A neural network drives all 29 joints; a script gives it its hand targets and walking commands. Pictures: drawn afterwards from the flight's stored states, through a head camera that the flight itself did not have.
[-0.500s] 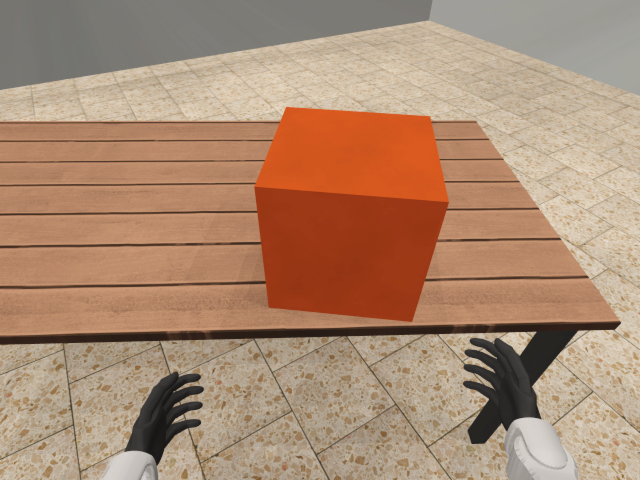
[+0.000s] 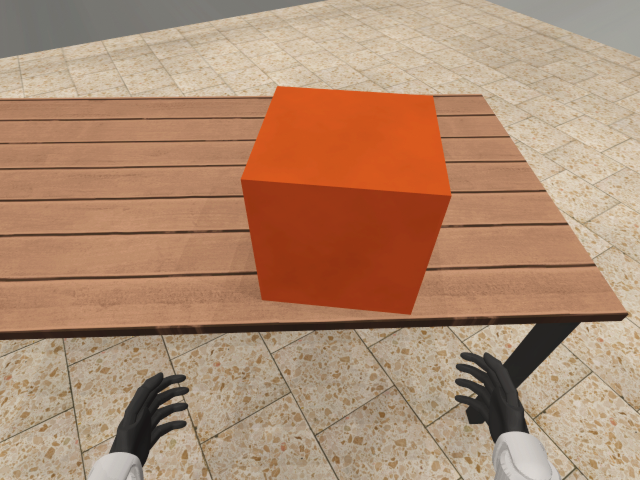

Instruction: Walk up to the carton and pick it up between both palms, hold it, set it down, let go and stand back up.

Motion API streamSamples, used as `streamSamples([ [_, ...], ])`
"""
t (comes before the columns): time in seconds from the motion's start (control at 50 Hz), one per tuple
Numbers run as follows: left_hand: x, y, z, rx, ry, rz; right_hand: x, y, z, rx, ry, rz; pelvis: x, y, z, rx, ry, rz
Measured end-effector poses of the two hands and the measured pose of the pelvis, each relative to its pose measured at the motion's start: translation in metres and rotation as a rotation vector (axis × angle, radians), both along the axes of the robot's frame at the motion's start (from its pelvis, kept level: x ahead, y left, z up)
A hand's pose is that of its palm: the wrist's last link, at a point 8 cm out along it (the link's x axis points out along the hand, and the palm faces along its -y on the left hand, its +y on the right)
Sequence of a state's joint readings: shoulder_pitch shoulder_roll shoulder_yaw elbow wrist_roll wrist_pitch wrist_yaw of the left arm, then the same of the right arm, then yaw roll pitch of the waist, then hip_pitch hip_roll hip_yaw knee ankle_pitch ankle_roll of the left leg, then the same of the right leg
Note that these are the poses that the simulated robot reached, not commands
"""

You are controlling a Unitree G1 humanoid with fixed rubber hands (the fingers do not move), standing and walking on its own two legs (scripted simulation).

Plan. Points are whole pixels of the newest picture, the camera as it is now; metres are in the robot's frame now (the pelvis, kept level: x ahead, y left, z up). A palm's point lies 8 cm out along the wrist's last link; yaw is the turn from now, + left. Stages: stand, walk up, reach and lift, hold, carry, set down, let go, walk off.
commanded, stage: set down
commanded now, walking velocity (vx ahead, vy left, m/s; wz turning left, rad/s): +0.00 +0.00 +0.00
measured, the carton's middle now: (344, 201) +0.54 -0.04 +0.03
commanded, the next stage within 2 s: let go in 0.82 s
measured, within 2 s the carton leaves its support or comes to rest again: neither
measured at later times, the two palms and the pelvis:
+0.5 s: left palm (135, 453) +0.18 +0.23 -0.05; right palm (516, 449) +0.18 -0.24 -0.06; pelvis +0.01 +0.00 +0.00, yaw +0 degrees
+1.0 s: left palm (132, 468) +0.17 +0.23 -0.07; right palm (520, 463) +0.17 -0.25 -0.08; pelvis +0.01 +0.00 +0.00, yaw +0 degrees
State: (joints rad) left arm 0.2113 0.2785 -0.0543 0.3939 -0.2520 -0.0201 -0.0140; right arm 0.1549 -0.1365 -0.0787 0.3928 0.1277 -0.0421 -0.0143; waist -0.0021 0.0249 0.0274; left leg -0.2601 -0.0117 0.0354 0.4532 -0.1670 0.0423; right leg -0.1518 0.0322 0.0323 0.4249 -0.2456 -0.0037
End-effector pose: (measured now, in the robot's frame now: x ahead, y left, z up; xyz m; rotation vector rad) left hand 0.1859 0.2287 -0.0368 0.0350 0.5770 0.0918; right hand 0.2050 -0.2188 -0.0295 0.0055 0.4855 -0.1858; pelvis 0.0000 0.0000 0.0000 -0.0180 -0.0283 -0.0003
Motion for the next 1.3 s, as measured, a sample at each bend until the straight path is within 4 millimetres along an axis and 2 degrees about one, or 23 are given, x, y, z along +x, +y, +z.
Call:
streamSamples([
  [0.32,-0.002,-0.001,-0.009,0.054,0.074,-0.027,-0.011,-0.019,-0.023,-0.061,0.093,0.005,0.007,-0.002,0.000,0.003,0.010,0.000],
  [0.72,-0.015,0.004,-0.023,0.112,0.191,-0.024,-0.029,-0.023,-0.044,-0.071,0.203,0.060,0.010,-0.003,0.000,0.004,0.014,0.000],
  [1.3,-0.020,0.001,-0.033,0.122,0.248,-0.015,-0.036,-0.025,-0.053,-0.074,0.249,0.092,0.013,-0.004,0.000,0.005,0.018,0.000],
])
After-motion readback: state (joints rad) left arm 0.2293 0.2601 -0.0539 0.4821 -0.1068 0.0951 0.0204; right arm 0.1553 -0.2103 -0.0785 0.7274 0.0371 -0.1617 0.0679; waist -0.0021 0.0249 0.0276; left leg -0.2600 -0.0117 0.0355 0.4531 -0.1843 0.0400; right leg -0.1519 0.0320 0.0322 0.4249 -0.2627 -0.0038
